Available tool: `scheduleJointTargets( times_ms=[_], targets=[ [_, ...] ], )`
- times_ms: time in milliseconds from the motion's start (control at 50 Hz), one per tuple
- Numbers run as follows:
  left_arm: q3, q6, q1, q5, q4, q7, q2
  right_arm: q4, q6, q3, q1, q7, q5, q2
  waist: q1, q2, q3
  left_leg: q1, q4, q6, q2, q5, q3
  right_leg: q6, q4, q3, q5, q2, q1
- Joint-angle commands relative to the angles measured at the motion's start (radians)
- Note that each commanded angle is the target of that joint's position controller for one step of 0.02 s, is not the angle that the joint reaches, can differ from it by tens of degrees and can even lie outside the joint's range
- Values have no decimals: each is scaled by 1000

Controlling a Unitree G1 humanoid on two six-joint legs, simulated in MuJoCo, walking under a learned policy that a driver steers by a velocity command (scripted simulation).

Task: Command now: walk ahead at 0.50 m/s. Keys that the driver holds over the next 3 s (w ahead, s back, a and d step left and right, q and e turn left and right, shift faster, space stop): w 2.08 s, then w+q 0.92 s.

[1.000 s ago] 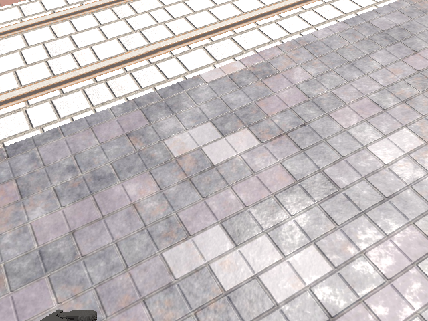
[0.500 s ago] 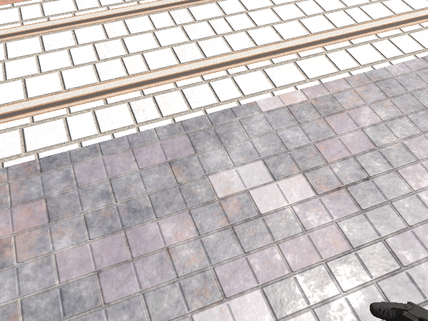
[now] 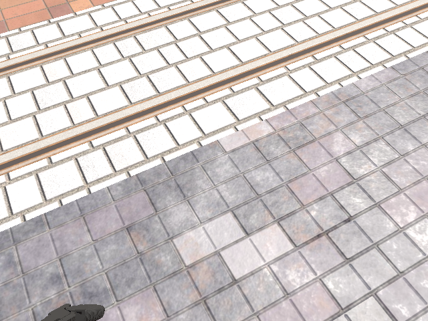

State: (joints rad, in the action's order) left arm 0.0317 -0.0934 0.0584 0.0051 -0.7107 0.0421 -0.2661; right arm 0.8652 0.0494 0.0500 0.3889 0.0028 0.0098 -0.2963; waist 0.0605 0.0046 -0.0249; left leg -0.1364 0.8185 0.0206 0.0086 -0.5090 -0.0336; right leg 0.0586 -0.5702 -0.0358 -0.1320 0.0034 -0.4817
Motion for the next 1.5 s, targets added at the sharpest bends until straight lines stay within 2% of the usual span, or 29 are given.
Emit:
scheduleJointTargets(
  times_ms=[20,40,60,80,140,280,400,440,480,500,520,540,560,600,680,820,920,980,1020,1040,1060,1080,1100,1120,1160,1240,1360,1440,1500],
  targets=[
    [53,5,296,9,-19,-13,-165,-108,54,22,-44,-11,29,-145,-160,-148,208,-646,465,24,-43,25,-78,200,265,576,-196,-343,715],
    [48,6,232,1,-10,-13,-154,-116,56,19,-92,-7,22,-130,-129,-64,133,-612,419,20,-89,115,-49,182,289,477,-97,-304,578],
    [41,5,189,-6,-6,-11,-129,-119,52,23,-115,-4,6,-121,-103,-50,79,-578,363,12,-116,168,-42,178,319,406,-5,-271,470],
    [36,2,169,-16,-5,-10,-112,-114,43,24,-91,-5,3,-107,-71,-75,72,-516,336,7,-138,206,-49,174,347,359,49,-248,403],
    [42,-14,169,-6,-26,-11,-124,-108,16,17,-79,1,-1,-63,-42,-78,48,-484,257,-20,-150,257,-33,195,414,264,139,-229,318],
    [53,0,257,5,-85,-35,-169,-165,29,1,-313,-13,-4,-26,-111,-58,-18,-492,-146,-37,-118,588,9,148,450,112,166,-180,341],
    [64,27,322,18,-142,-43,-194,-214,43,4,-423,-43,7,-52,-128,-72,-44,-491,-292,8,-87,504,7,125,370,137,189,-261,507],
    [69,37,300,19,-145,-48,-207,-199,47,15,-356,-46,4,-79,-81,-88,-3,-377,-319,37,-56,439,36,103,286,129,350,-262,535],
    [51,45,288,7,-135,-53,-164,-118,46,57,-82,-32,-4,-161,45,-46,183,39,-319,99,-62,465,31,47,-59,50,462,-167,411],
    [19,31,377,-9,-103,-49,-71,-102,41,80,41,-23,-24,-266,37,158,344,431,-319,229,-316,415,-349,-19,-446,-4,97,-39,54],
    [10,9,398,1,-117,-43,-53,-87,35,71,72,-28,-5,-228,38,294,423,541,-486,320,-407,240,-693,-42,-654,94,-441,58,-171],
    [36,-8,319,27,-103,-35,-155,-97,36,49,15,-29,2,-165,48,189,286,444,-517,271,-376,136,-607,-27,-735,152,-416,-10,-276],
    [38,-16,238,38,-80,-32,-163,-110,36,40,-53,-26,-1,-134,29,130,177,308,-533,234,-338,159,-470,-13,-712,125,-326,-62,-292],
    [45,-6,201,13,-78,-40,-147,-120,42,23,-156,-30,-17,-79,-32,76,64,76,-597,203,-263,316,-306,-20,-588,110,-189,-132,-205],
    [40,30,219,3,-86,-46,-93,-95,60,28,-160,-29,-14,-96,-76,73,33,-39,-683,222,-229,477,-175,-54,-480,98,-77,-150,-146],
    [26,16,-11,2,-25,-31,-54,-27,47,33,-59,-4,-1,-131,-6,49,-25,15,-710,180,-186,529,-38,-72,-88,56,243,-112,-163],
    [21,4,-134,12,26,-4,-60,29,22,38,18,1,6,-142,27,49,-60,175,-646,175,-251,567,-51,-43,36,53,182,-86,-199],
    [31,-3,-91,11,24,7,-91,40,7,46,2,8,9,-159,-18,75,-25,240,-555,150,-273,756,-54,-2,74,31,72,-54,-104],
    [68,-4,140,6,-47,-3,-157,34,-3,41,-31,11,7,-149,-138,69,121,180,-294,108,-203,1006,4,49,102,-16,88,-2,239],
    [88,-1,326,-5,-86,-14,-226,10,-1,23,-26,14,-12,-113,-200,-23,271,-27,1,74,-146,766,43,113,57,162,130,-163,560],
    [104,4,381,-4,-108,-13,-300,1,23,-16,101,1,-13,21,-135,-288,392,-444,354,3,50,79,42,282,154,642,-58,-389,901],
    [77,7,380,9,-105,-14,-198,16,47,4,44,-6,7,-78,-178,-210,389,-566,478,13,20,-72,-92,273,246,745,-197,-387,895],
    [64,6,297,7,-92,-18,-163,-17,62,21,-53,-12,34,-132,-169,-164,228,-635,495,27,-33,2,-79,226,271,598,-183,-354,764],
    [57,6,227,1,-79,-20,-144,-28,68,19,-111,-8,33,-126,-141,-86,146,-609,450,29,-86,96,-49,199,296,483,-105,-313,620],
    [42,-1,153,-17,-73,-16,-93,-26,54,27,-120,-2,9,-105,-78,-73,66,-508,346,19,-141,194,-46,175,356,346,46,-251,418],
    [51,-15,167,-7,-101,-19,-126,-32,18,18,-133,4,-3,-49,-46,-68,23,-489,204,-17,-161,282,-27,194,442,233,143,-232,313],
    [57,-3,249,4,-150,-40,-158,-84,29,6,-338,-11,-3,-22,-106,-58,-25,-473,-160,-32,-121,594,17,144,467,99,149,-178,329],
    [61,13,319,14,-196,-44,-167,-121,35,2,-441,-29,7,-32,-136,-60,-50,-486,-267,-15,-99,584,15,136,428,106,140,-228,447],
    [69,29,314,17,-211,-50,-183,-131,43,10,-435,-43,8,-60,-108,-75,-38,-451,-311,23,-84,480,16,113,357,121,230,-271,536]
  ],
)
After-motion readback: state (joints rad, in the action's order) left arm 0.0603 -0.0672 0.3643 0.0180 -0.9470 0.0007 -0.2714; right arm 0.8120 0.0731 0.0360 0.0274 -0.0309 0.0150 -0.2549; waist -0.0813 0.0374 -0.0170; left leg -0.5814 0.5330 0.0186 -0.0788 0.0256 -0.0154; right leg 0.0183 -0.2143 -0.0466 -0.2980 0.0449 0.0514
